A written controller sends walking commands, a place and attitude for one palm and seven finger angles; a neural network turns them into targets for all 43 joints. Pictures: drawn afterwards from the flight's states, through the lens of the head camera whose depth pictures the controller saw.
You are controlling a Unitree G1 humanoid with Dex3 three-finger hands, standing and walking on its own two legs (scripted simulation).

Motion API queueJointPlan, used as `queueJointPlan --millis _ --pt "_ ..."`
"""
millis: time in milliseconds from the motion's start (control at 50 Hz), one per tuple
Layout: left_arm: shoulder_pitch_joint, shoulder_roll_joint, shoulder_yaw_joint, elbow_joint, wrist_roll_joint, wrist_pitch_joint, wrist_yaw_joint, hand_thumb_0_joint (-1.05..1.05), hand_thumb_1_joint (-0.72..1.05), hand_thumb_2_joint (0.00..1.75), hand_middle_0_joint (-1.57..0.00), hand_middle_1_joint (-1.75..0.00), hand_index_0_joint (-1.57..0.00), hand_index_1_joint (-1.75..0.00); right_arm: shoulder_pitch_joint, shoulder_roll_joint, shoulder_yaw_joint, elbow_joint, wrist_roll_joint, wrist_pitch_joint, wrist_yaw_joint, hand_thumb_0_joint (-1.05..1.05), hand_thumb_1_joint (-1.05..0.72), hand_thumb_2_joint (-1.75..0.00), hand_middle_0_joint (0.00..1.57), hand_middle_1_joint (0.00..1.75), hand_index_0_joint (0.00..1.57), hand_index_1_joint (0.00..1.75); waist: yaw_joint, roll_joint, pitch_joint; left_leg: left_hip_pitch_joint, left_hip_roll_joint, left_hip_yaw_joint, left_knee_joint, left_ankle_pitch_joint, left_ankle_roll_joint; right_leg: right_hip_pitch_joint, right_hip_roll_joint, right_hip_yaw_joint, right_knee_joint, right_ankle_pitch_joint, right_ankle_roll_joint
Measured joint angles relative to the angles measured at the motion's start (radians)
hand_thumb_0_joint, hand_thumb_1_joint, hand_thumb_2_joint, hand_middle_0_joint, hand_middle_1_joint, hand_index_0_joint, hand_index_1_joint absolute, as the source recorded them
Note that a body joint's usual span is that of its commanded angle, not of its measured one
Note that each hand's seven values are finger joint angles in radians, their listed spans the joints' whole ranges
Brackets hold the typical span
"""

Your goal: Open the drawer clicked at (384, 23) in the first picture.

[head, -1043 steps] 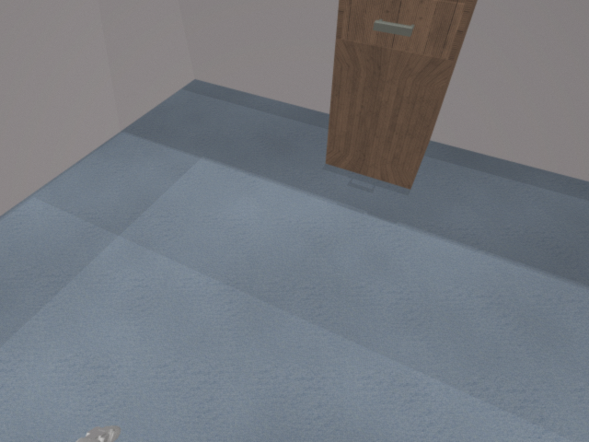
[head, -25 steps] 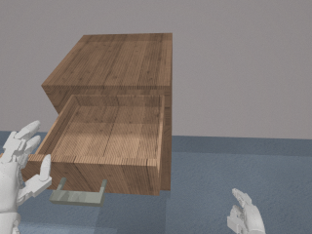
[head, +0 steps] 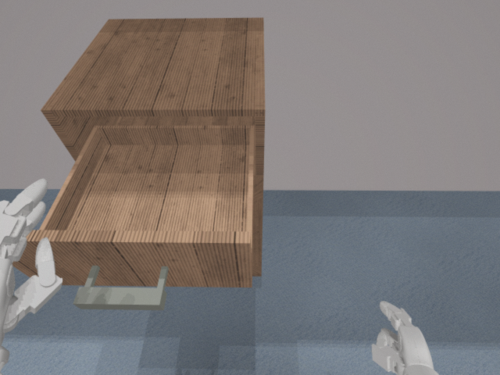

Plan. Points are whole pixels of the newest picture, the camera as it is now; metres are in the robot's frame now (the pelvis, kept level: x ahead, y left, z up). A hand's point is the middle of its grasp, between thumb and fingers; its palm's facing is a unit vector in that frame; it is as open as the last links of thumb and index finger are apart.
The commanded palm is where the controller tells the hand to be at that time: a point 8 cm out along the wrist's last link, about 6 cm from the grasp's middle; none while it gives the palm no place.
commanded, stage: step back with the hand held close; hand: left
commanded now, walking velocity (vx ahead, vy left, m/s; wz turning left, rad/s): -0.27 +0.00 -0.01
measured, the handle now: (125, 285) +0.26 +0.23 -0.02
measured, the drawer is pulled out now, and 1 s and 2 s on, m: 0.30 0.30 0.30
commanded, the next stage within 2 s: stop stepping back and stand still in 1.02 s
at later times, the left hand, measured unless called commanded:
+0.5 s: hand out of the picture +0.11 +0.25 +0.16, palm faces +0.35 -0.81 -0.47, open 7.4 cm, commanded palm +0.05 +0.30 +0.18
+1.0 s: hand out of the picture +0.06 +0.23 +0.16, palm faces +0.26 -0.84 -0.48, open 7.4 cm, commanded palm -0.01 +0.29 +0.18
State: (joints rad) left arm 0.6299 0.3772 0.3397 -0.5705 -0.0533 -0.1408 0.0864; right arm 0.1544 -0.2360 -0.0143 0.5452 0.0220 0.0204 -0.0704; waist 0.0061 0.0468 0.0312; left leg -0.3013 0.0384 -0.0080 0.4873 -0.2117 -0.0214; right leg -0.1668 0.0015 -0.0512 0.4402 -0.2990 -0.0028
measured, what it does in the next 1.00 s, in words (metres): walks backwards: right foot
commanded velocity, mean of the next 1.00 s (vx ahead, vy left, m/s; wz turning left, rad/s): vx -0.34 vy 0.00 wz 0.00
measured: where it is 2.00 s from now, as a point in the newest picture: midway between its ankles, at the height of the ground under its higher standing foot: outside the picture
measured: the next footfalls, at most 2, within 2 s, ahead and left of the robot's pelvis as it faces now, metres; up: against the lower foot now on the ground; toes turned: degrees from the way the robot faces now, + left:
right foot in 0.84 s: -0.18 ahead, -0.10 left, +0.00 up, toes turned -3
left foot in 1.04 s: -0.06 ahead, +0.13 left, +0.00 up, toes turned +0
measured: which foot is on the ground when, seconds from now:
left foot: down 0.00-0.88, up 0.90-1.00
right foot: down 0.00-0.64, up 0.66-0.82, down 0.84-1.00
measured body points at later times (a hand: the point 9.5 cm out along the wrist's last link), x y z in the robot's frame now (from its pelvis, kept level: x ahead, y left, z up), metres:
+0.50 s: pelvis -0.08 +0.02 -0.01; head -0.04 +0.03 +0.43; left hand +0.09 +0.29 +0.19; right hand +0.11 -0.20 -0.09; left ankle +0.02 +0.13 -0.74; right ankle -0.04 -0.11 -0.74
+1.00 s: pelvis -0.14 +0.01 -0.01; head -0.10 +0.03 +0.44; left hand +0.04 +0.28 +0.19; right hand +0.03 -0.21 -0.09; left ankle -0.08 +0.12 -0.71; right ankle -0.17 -0.10 -0.74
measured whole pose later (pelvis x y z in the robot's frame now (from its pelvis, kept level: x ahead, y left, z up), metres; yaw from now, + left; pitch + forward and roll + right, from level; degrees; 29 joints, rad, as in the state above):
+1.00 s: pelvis -0.14 +0.01 -0.01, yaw -1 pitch +3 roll +0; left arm 0.66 0.41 0.38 -0.68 -0.05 -0.24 0.12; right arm 0.13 -0.17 0.02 0.63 0.01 -0.06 -0.05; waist -0.01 -0.04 0.05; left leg -0.51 -0.02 0.00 0.77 -0.37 -0.03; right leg -0.26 0.00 -0.02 0.55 -0.33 -0.01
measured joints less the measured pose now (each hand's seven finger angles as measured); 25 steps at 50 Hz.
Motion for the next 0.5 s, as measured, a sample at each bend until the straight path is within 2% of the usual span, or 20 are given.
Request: queueJointPlan --millis 100,200,420,500 --pt "0.03 0.037 0.014 -0.039 -0.004 -0.002 0.009 0.02 0.89 0.9 -0.21 -0.3 -0.22 -0.3 0.0 0.008 -0.01 -0.015 0.003 0.008 -0.006 0.02 -0.91 -0.9 0.2 0.3 0.2 0.3 -0.007 -0.024 0.014 -0.037 -0.007 0.007 0.01 0.018 0.011 -0.045 -0.008 0.007 0.023 0.013 0.01" --pt "0.033 0.054 0.034 -0.069 -0.008 -0.015 0.024 0.02 0.89 0.9 -0.21 -0.3 -0.22 -0.3 0.001 0.024 -0.002 -0.022 0.003 -0.014 -0.004 0.02 -0.91 -0.9 0.2 0.3 0.2 0.3 -0.009 -0.039 0.019 -0.079 -0.01 0.004 0.03 0.035 0.02 -0.087 -0.012 0.004 0.047 0.028 0.017" --pt "0.025 0.037 0.057 -0.101 -0.001 -0.061 0.044 0.02 0.89 0.9 -0.21 -0.3 -0.21 -0.3 0.009 0.048 0.029 -0.023 0.001 -0.089 0.011 0.02 -0.91 -0.9 0.21 0.3 0.2 0.3 0.004 -0.028 0.027 -0.168 -0.005 -0.014 0.1 0.055 0.026 -0.173 -0.007 -0.013 0.127 0.04 0.017" --pt "0.016 0.017 0.045 -0.108 0.001 -0.067 0.055 0.02 0.89 0.9 -0.21 -0.3 -0.21 -0.3 0.015 0.045 0.029 0.002 -0.003 -0.099 0.015 0.02 -0.91 -0.9 0.21 0.3 0.2 0.3 0.008 -0.025 0.026 -0.194 -0.003 -0.019 0.148 -0.021 0.023 -0.185 -0.004 -0.017 0.137 0.048 0.012"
